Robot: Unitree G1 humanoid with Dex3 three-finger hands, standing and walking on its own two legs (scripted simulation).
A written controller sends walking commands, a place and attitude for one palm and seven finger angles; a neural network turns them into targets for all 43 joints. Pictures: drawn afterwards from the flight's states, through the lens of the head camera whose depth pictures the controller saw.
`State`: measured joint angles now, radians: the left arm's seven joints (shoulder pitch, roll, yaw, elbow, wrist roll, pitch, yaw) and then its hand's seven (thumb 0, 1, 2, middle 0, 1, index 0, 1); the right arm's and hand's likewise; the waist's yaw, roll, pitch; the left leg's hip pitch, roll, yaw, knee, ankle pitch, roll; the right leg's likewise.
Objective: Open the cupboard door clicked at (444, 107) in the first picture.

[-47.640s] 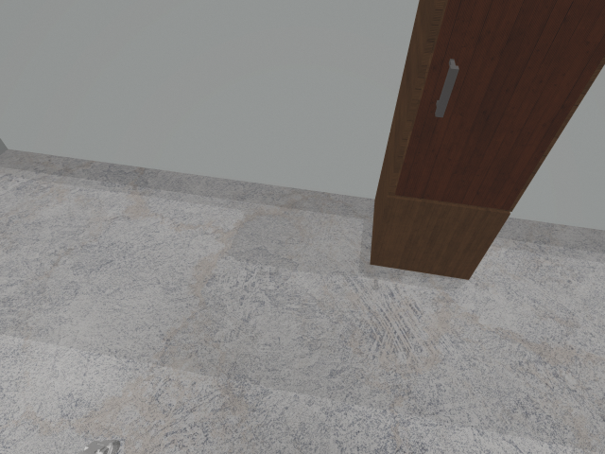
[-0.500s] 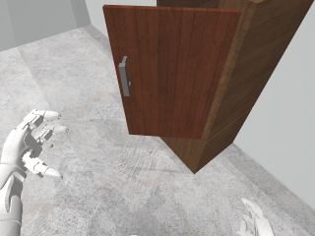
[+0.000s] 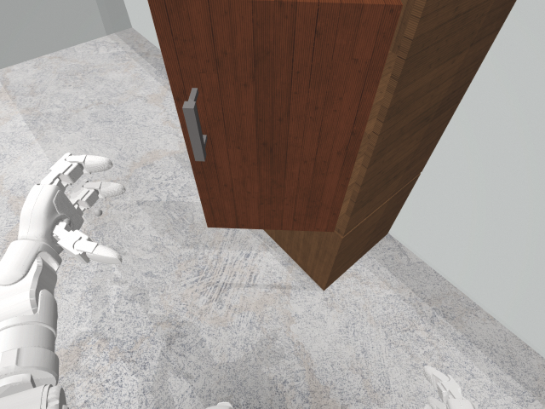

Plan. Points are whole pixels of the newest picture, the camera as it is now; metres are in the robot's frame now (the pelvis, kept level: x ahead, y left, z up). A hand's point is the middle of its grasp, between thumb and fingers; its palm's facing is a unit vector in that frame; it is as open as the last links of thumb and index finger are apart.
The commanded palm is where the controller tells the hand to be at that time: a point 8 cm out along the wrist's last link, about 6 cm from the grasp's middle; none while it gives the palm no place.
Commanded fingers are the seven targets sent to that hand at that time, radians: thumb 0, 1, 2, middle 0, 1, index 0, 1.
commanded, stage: move the hooked fingers beside the handle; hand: left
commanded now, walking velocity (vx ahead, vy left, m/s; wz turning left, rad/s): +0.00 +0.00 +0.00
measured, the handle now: (197, 126) +0.57 +0.16 +0.07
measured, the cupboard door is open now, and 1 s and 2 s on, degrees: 47 47 47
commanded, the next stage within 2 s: slide the fingers in behind the handle in 1.98 s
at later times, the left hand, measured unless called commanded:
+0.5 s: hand (122, 178) +0.42 +0.24 +0.09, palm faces -0.01 -1.00 +0.00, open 14.0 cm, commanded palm +0.41 +0.29 +0.08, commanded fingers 0.00 -0.50 0.30 -0.30 -1.20 -0.30 -1.20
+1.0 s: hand (151, 139) +0.51 +0.22 +0.09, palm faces -0.02 -1.00 +0.00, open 14.0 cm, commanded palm +0.50 +0.27 +0.08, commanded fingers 0.00 -0.50 0.30 -0.30 -1.20 -0.30 -1.20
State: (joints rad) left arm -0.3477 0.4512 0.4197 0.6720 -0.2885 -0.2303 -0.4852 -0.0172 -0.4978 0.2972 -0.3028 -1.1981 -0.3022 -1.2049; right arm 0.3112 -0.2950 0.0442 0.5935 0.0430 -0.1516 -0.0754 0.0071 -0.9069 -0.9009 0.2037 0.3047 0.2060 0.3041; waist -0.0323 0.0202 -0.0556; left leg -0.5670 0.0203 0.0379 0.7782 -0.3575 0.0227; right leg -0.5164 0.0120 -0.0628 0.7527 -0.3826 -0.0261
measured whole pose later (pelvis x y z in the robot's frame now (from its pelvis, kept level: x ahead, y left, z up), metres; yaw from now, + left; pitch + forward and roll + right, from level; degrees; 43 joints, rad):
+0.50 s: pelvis +0.00 +0.01 -0.01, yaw +0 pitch +11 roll -1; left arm -0.61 0.48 0.41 0.94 -0.21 -0.30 -0.42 -0.02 -0.50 0.30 -0.30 -1.20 -0.30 -1.20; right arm 0.35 -0.29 0.04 0.62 0.03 -0.06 -0.05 0.00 -0.91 -0.90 0.20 0.30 0.21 0.30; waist -0.07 0.02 -0.07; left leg -0.65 0.02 0.04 0.82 -0.37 0.03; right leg -0.59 0.01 -0.06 0.78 -0.39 -0.02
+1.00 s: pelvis +0.00 +0.01 -0.02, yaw -2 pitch +18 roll -2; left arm -0.95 0.63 0.45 1.24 -0.11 -0.32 -0.37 -0.02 -0.50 0.30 -0.30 -1.20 -0.30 -1.20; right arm 0.43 -0.30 0.05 0.64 0.00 0.02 -0.03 0.00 -0.91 -0.90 0.20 0.30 0.21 0.30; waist -0.17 0.02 -0.07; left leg -0.83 0.04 0.04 0.91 -0.40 0.04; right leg -0.77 0.03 -0.06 0.85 -0.40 -0.02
